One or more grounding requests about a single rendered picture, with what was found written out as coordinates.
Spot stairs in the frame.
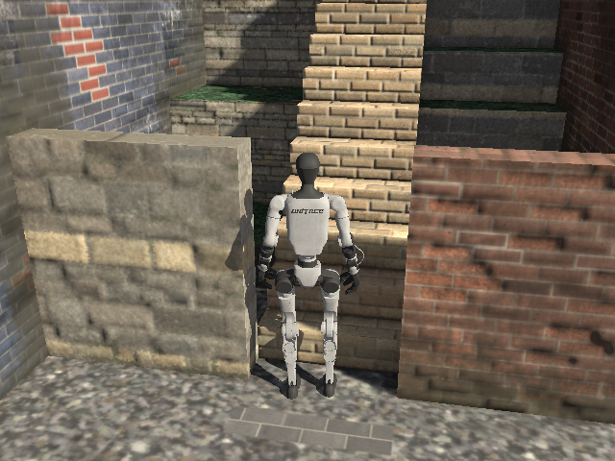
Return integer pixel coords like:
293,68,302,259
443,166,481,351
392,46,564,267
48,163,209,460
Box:
258,0,427,374

